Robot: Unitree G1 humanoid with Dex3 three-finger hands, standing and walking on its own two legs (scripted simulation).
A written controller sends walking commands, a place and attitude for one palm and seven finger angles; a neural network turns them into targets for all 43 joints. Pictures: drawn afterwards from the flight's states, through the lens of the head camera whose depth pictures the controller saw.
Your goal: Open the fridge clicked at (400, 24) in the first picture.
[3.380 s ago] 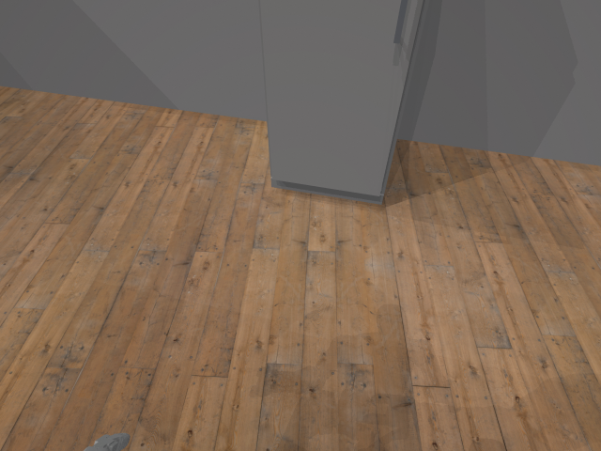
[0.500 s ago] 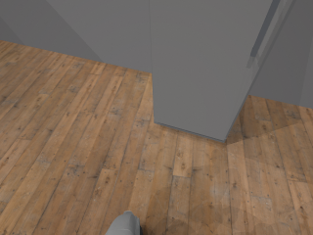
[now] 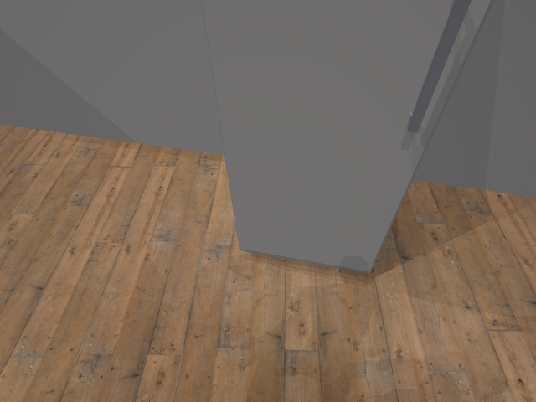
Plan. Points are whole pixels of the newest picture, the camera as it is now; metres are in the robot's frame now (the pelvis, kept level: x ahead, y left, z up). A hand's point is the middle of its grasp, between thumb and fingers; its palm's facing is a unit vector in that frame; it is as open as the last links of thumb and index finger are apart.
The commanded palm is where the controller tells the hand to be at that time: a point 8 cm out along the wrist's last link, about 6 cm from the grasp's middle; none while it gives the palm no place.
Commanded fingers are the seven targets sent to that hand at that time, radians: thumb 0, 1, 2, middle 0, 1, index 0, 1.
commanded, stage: turn to face it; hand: right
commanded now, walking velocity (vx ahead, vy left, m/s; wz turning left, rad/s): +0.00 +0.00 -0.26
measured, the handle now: (433, 69) +0.68 -0.27 +0.16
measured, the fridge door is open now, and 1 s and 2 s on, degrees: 0 0 0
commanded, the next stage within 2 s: take the last steps up to it in 0.18 s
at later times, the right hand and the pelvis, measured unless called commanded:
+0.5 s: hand out of the picture +0.05 -0.17 -0.15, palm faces +0.16 +0.95 -0.26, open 7.4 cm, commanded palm none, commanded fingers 0.00 -0.90 -0.90 0.20 0.30 0.20 0.30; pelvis +0.05 +0.02 +0.01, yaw -6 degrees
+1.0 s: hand out of the picture +0.06 -0.20 -0.17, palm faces +0.22 +0.96 -0.15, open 7.4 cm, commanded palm none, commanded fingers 0.00 -0.90 -0.90 0.20 0.30 0.20 0.30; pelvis +0.15 -0.05 +0.00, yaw -8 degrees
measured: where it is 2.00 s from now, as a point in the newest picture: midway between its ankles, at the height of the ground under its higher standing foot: outside the picture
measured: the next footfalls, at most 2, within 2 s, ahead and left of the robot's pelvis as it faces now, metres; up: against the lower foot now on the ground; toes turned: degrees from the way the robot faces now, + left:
right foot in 0.02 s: +0.09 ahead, -0.11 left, +0.00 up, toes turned -9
left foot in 0.42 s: +0.08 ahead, +0.13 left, +0.00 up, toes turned +0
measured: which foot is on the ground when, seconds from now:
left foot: down 0.00-0.04, up 0.06-0.40, down 0.42-0.86, up 0.88-1.00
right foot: up 0.00-0.00, down 0.02-0.44, up 0.46-0.84, down 0.86-1.00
